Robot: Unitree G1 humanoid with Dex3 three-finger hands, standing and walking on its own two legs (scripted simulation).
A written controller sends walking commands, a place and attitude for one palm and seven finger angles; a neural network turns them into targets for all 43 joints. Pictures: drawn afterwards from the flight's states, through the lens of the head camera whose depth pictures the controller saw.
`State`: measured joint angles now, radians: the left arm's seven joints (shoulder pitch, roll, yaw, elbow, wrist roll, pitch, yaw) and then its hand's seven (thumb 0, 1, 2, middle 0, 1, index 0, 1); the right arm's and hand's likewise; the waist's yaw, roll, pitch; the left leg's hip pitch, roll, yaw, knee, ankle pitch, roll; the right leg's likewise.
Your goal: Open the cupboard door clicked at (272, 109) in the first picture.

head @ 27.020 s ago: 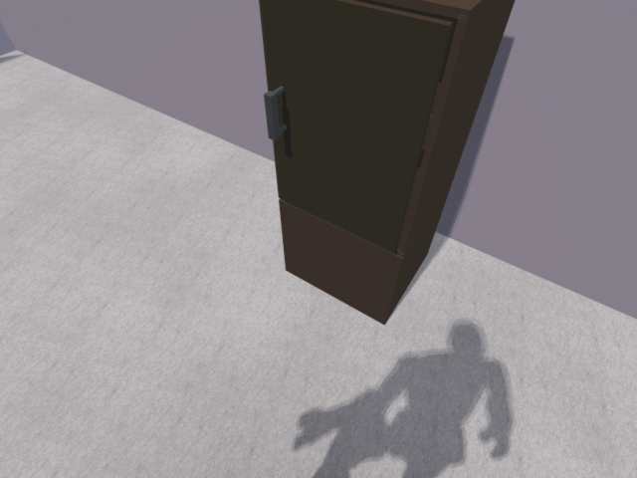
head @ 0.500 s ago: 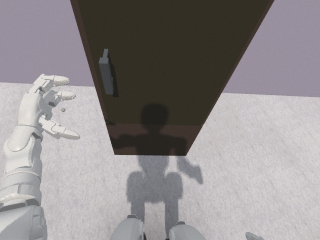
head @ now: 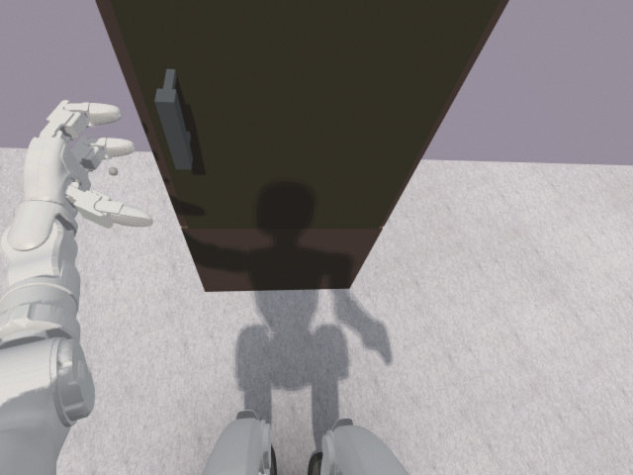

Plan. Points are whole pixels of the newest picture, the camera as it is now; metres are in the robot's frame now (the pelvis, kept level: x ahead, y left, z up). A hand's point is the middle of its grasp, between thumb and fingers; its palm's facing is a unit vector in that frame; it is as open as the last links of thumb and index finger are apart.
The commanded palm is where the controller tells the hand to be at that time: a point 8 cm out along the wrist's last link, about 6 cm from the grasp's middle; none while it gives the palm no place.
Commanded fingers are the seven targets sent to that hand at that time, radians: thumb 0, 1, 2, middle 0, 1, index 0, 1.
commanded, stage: move the hooked fingers beside the handle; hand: left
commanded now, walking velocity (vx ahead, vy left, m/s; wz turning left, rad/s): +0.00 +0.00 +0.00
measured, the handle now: (177, 121) +0.54 +0.17 +0.07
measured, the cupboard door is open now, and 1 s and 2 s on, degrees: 0 0 0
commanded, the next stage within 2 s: slide the fingers in behind the handle in 0.92 s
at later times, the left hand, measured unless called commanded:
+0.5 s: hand (110, 159) +0.48 +0.24 +0.06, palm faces +0.05 -1.00 -0.01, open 14.0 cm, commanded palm +0.46 +0.27 +0.06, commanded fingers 0.00 -0.50 0.30 -0.30 -1.20 -0.30 -1.20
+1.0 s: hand (123, 157) +0.49 +0.23 +0.05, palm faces +0.01 -1.00 +0.01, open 14.0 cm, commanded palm +0.47 +0.27 +0.06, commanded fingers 0.00 -0.50 0.30 -0.30 -1.20 -0.30 -1.20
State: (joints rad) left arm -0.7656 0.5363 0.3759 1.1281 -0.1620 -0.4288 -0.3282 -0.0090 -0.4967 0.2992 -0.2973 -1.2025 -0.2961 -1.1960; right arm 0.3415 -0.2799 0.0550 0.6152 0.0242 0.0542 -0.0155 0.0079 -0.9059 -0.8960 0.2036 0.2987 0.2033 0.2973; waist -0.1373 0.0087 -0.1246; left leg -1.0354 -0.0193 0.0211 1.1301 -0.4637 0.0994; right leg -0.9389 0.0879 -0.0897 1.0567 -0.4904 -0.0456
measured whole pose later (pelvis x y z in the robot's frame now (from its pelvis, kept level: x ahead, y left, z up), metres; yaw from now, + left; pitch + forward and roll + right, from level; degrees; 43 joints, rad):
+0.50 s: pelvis +0.01 +0.00 +0.00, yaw -1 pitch +22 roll -5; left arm -0.74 0.56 0.42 1.10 -0.16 -0.44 -0.33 -0.01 -0.50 0.30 -0.30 -1.20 -0.30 -1.20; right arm 0.40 -0.27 0.05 0.62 0.02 0.10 0.01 0.01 -0.91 -0.90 0.20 0.30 0.20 0.30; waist -0.14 0.01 -0.13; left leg -1.02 0.00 0.03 1.12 -0.48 0.10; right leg -0.93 0.11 -0.08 1.04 -0.49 -0.05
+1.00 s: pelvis +0.01 +0.01 +0.00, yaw -1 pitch +23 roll -6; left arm -0.81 0.52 0.36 1.13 -0.14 -0.43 -0.30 -0.01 -0.50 0.30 -0.30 -1.20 -0.29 -1.20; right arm 0.36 -0.27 0.05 0.62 0.01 0.10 0.01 0.01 -0.91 -0.90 0.20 0.30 0.20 0.30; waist -0.15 0.02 -0.13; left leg -1.06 -0.02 0.02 1.14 -0.48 0.11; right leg -0.96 0.09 -0.09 1.05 -0.49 -0.03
